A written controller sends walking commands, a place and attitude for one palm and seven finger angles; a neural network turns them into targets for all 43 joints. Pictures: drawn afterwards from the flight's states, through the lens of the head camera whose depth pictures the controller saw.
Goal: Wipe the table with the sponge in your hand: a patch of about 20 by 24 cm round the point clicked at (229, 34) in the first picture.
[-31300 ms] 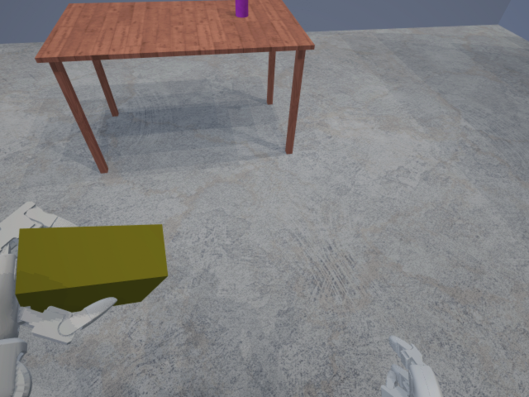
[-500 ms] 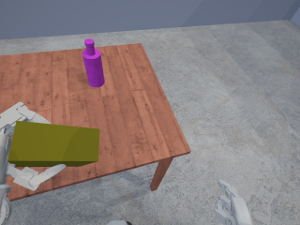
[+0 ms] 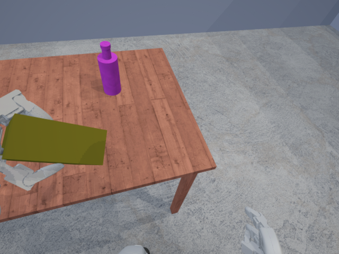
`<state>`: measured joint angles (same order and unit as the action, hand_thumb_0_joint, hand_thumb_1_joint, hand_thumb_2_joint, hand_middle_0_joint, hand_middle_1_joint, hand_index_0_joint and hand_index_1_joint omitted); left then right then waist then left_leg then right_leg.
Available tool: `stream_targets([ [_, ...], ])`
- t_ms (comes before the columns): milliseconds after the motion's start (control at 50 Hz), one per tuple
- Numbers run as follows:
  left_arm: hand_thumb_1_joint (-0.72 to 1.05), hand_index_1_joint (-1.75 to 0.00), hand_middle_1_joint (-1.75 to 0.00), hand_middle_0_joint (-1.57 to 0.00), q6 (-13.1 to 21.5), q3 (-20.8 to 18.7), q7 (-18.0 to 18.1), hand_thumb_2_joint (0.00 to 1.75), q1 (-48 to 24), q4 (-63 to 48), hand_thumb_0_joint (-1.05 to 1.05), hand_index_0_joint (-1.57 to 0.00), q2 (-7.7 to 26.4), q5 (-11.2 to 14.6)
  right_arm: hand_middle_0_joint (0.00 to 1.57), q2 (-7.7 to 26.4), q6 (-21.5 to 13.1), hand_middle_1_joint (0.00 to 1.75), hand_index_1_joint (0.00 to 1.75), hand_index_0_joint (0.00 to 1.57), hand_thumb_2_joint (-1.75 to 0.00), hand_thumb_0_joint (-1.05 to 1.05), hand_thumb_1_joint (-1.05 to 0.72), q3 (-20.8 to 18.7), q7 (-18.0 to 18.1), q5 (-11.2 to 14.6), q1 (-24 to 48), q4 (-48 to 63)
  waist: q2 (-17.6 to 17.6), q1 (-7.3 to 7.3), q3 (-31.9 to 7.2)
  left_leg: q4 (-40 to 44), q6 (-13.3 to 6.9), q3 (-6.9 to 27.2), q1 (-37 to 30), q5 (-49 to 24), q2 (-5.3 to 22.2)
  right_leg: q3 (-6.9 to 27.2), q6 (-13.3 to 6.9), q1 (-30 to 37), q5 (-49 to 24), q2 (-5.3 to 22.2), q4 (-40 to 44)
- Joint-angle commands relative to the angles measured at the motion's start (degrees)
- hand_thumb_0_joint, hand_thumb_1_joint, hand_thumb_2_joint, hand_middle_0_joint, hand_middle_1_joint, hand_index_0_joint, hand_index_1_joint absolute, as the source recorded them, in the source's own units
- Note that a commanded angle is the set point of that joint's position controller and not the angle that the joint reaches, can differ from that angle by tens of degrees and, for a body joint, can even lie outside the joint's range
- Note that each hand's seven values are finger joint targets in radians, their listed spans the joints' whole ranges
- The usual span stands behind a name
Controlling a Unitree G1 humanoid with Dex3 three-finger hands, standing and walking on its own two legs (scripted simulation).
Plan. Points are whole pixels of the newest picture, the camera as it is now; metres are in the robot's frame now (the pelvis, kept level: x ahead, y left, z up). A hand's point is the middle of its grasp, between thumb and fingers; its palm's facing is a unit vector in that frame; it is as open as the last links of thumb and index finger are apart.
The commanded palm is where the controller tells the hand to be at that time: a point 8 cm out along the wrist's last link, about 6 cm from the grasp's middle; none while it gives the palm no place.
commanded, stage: look again from close up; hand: left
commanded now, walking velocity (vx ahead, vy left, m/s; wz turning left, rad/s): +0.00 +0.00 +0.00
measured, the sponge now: (65, 146) +0.26 +0.23 +0.14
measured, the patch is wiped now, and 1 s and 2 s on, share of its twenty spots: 0.00 0.00 0.00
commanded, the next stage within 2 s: come to a stop and stand still in 0.18 s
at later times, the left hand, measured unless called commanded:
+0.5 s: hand (68, 121) +0.29 +0.23 +0.17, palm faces +0.36 -0.86 -0.36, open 10.2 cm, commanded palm +0.22 +0.27 +0.18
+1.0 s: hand (60, 138) +0.25 +0.23 +0.17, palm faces +0.31 -0.87 -0.39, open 10.2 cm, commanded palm +0.19 +0.28 +0.18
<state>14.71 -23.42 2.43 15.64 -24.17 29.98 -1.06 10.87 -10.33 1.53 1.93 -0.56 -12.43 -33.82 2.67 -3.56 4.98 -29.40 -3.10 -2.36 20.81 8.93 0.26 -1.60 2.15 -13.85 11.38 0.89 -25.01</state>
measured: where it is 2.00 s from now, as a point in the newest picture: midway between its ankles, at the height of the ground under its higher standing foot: outside the picture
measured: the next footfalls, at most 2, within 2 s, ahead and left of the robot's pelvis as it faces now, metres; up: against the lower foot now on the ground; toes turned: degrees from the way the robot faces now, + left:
none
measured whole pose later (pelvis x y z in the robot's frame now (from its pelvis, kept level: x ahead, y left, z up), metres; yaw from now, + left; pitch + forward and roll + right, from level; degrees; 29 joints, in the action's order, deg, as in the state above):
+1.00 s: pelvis +0.01 +0.01 +0.00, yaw -3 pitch -1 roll -1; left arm 13.9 -20.6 4.4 21.5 -26.5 20.4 1.6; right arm 10.4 -9.5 0.3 -0.5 0.5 -11.3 -32.5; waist 0.4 -0.6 5.0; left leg -29.8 -3.8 -5.7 17.9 11.3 -0.1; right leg 1.8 3.0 -13.2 13.8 1.6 -27.8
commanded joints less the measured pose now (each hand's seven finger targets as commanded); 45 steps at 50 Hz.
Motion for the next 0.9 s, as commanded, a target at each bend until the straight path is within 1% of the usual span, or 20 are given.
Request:
stream_targets([
  [0,0.10,-1.60,-1.60,-1.20,4.01,-3.87,1.53,1.30,-2.62,-6.19,0.00,-1.20,1.93,3.44,0.20,9.09,-4.02,0.30,0.30,0.20,-0.90,0.00,-0.90,-5.38,-0.75,1.60,1.85,8.52,-15.54,1.80,-16.07,9.50,1.85,5.89,-10.52,10.74,5.56,5.92,-3.98,1.84,3.91,2.16,0.83],
  [40,0.10,-1.60,-1.60,-1.20,5.07,-1.70,1.52,1.30,1.04,-11.77,0.00,-1.20,-0.04,3.74,0.20,8.40,-3.88,0.30,0.30,0.20,-0.90,0.00,-0.90,-4.46,-1.68,1.76,3.71,9.03,-13.63,1.39,-12.40,14.00,0.98,8.59,-3.87,18.75,7.50,3.45,-2.83,4.28,5.15,1.09,-1.68],
  [80,0.10,-1.60,-1.60,-1.20,4.38,-0.62,2.21,1.30,6.91,-10.53,0.00,-1.20,-2.03,3.92,0.20,7.41,-4.11,0.30,0.30,0.20,-0.90,0.00,-0.90,-3.82,-2.19,2.58,5.37,9.58,-10.05,0.92,-10.05,15.38,0.47,8.05,-0.53,21.38,8.02,2.04,-2.00,6.04,4.37,0.76,-2.12],
  [160,0.10,-1.60,-1.60,-1.20,4.32,-5.13,3.52,1.30,4.26,-11.39,0.00,-1.20,2.81,3.26,0.20,7.41,-3.68,0.30,0.30,0.20,-0.90,0.00,-0.90,-3.93,-1.19,1.93,4.05,9.56,2.89,1.55,-8.91,11.34,1.31,6.88,-2.03,16.61,6.03,3.34,-1.74,3.86,4.29,1.36,3.11],
  [180,0.10,-1.60,-1.60,-1.20,4.25,-7.15,3.91,1.30,2.58,-12.04,0.00,-1.20,4.94,3.32,0.20,7.61,-3.47,0.30,0.30,0.20,-0.90,0.00,-0.90,-3.87,-0.76,2.10,4.96,9.26,1.01,1.93,-7.88,11.05,1.64,6.24,-2.78,15.36,5.33,3.41,-1.78,2.29,4.58,1.35,3.77],
  [200,0.10,-1.60,-1.60,-1.20,4.43,-7.08,3.93,1.30,1.05,-11.25,0.00,-1.20,4.48,3.32,0.20,7.36,-3.31,0.30,0.30,0.20,-0.90,0.00,-0.90,-3.79,-0.26,1.69,4.64,9.26,0.83,2.21,-8.20,10.59,1.49,6.57,-2.70,14.75,5.06,3.45,-1.98,2.38,4.44,1.91,3.97],
  [280,0.10,-1.60,-1.60,-1.20,4.97,-7.35,4.00,1.30,-3.52,-15.78,0.00,-1.20,5.84,3.64,0.20,6.77,-3.52,0.30,0.30,0.20,-0.90,0.00,-0.90,-3.36,0.68,1.45,5.44,8.76,-6.84,2.49,-11.60,7.21,1.49,4.68,-8.79,1.87,4.18,4.15,-2.58,3.15,-4.40,2.49,2.78],
  [340,0.10,-1.60,-1.60,-1.20,4.94,-4.87,4.13,1.30,-2.01,-18.77,0.00,-1.20,3.16,3.70,0.20,6.92,-3.93,0.30,0.30,0.20,-0.90,0.00,-0.90,-3.31,0.63,1.18,5.02,8.72,-9.97,2.19,-15.54,3.99,1.64,4.30,-13.23,-12.25,4.42,4.25,-2.66,5.22,-12.97,2.49,1.71],
  [380,0.10,-1.60,-1.60,-1.20,4.68,-3.15,4.36,1.30,0.76,-20.28,0.00,-1.20,1.11,3.50,0.20,6.94,-4.07,0.30,0.30,0.20,-0.90,0.00,-0.90,-3.32,0.19,1.33,5.78,8.50,-11.28,2.28,-17.45,1.80,1.97,3.83,-14.73,-20.70,4.62,3.75,-2.77,6.27,-18.16,2.63,0.44],
  [420,0.10,-1.60,-1.60,-1.20,4.29,-3.13,4.62,1.30,4.34,-20.64,0.00,-1.20,0.67,3.46,0.20,7.52,-3.69,0.30,0.30,0.20,-0.90,0.00,-0.90,-3.81,-0.18,1.17,5.11,8.80,-9.18,2.26,-18.22,0.07,2.07,3.69,-14.73,-24.50,4.89,4.19,-2.97,7.02,-22.72,3.03,-0.03],
  [520,0.10,-1.60,-1.60,-1.20,2.77,-5.69,4.80,1.30,11.32,-16.04,0.00,-1.20,0.98,4.09,0.20,7.56,-0.88,0.30,0.30,0.20,-0.90,0.00,-0.90,-4.05,-0.10,1.40,5.17,9.68,-3.55,2.48,-16.45,-0.11,2.35,2.93,-11.64,-21.76,4.73,4.57,-2.92,6.96,-25.70,3.62,0.15],
  [580,0.10,-1.60,-1.60,-1.20,2.42,-8.02,4.81,1.30,10.62,-15.87,0.00,-1.20,3.02,4.56,0.20,7.51,0.35,0.30,0.30,0.20,-0.90,0.00,-0.90,-3.86,0.68,1.46,6.14,10.16,-4.61,2.57,-15.38,1.86,2.31,3.01,-12.08,-21.23,5.22,3.81,-2.44,5.60,-22.42,2.85,0.03],
  [720,0.10,-1.60,-1.60,-1.20,1.45,-4.05,4.63,1.30,4.72,-18.95,0.00,-1.20,1.08,4.46,0.20,7.49,0.30,0.30,0.30,0.20,-0.90,0.00,-0.90,-3.59,1.40,1.29,6.33,10.95,-7.01,2.74,-14.79,5.11,1.78,3.68,-11.41,-10.94,5.65,3.32,-1.90,6.28,-13.40,2.25,2.03],
  [740,0.10,-1.60,-1.60,-1.20,8.33,-35.41,4.33,1.30,-51.50,-28.26,0.00,-1.20,44.71,-5.04,0.20,8.68,-2.79,0.30,0.30,0.20,-0.90,0.00,-0.90,-4.05,-0.34,-3.27,-0.94,8.60,-4.35,0.66,-2.80,-1.81,1.71,2.89,-4.41,-6.69,5.72,8.38,-3.18,-9.85,-11.67,5.27,6.21],
  [760,0.10,-1.60,-1.60,-1.20,4.81,-9.53,1.78,1.30,-13.12,7.28,0.00,-1.20,5.99,1.26,0.20,2.72,-2.43,0.30,0.30,0.20,-0.90,0.00,-0.90,-2.22,-0.50,-0.80,4.05,4.30,-3.35,2.54,-11.96,2.65,2.09,3.58,-12.38,-10.74,1.88,7.79,-6.14,-4.09,-13.60,4.98,2.01],
  [780,0.10,-1.60,-1.60,-1.20,3.16,-6.81,2.78,1.30,-6.70,-4.92,0.00,-1.20,2.33,3.09,0.20,7.43,-1.93,0.30,0.30,0.20,-0.90,0.00,-0.90,-6.09,-0.56,1.19,4.17,8.71,-12.02,1.59,-15.47,4.62,2.52,1.62,-16.92,-14.20,3.10,7.06,-5.39,1.21,-15.27,2.43,-0.59],
  [800,0.10,-1.60,-1.60,-1.20,2.97,-2.86,2.30,1.30,-10.17,-5.77,0.00,-1.20,0.17,2.44,0.20,7.42,-2.88,0.30,0.30,0.20,-0.90,0.00,-0.90,-5.78,-0.77,1.53,2.48,9.51,-13.48,2.15,-18.32,3.67,1.99,2.52,-18.50,-16.72,5.17,7.40,-4.81,1.96,-12.69,2.27,-2.77],
  [820,0.10,-1.60,-1.60,-1.20,3.65,-2.94,1.99,1.30,-9.10,-11.27,0.00,-1.20,2.14,2.89,0.20,8.13,-3.20,0.30,0.30,0.20,-0.90,0.00,-0.90,-5.96,-1.11,1.37,3.33,9.35,-15.93,1.68,-18.94,4.12,1.24,4.45,-18.51,-18.46,6.78,6.15,-3.86,2.07,-8.88,2.60,-3.92],
  [840,0.10,-1.60,-1.60,-1.20,3.69,-1.84,2.10,1.30,-4.83,-12.32,0.00,-1.20,0.74,2.98,0.20,8.13,-3.07,0.30,0.30,0.20,-0.90,0.00,-0.90,-5.81,-1.81,1.25,3.94,9.42,-15.70,1.31,-17.87,5.25,0.74,5.31,-15.78,-15.66,7.74,5.32,-3.45,3.13,-5.57,2.47,-4.13],
  [880,0.10,-1.60,-1.60,-1.20,2.83,-0.02,2.46,1.30,4.31,-13.30,0.00,-1.20,-2.62,3.64,0.20,6.99,-3.14,0.30,0.30,0.20,-0.90,0.00,-0.90,-5.14,-2.70,2.03,5.93,10.14,-10.72,0.93,-16.04,7.35,0.40,5.06,-10.53,-5.95,7.76,4.07,-3.00,5.81,-3.36,2.23,-3.41],
])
